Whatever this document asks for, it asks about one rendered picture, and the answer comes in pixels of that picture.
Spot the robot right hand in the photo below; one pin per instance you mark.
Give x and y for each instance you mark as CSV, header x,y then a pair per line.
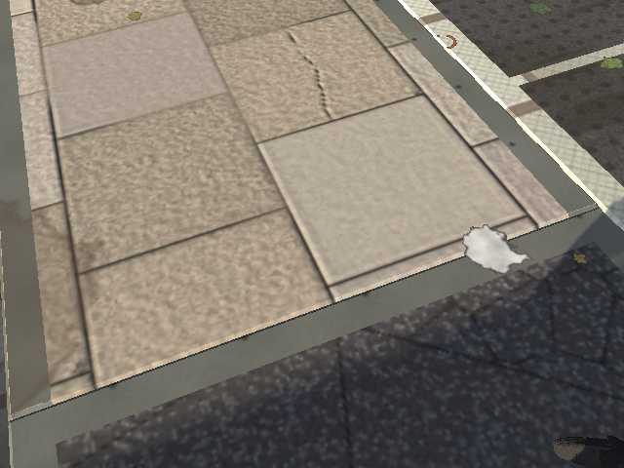
x,y
592,452

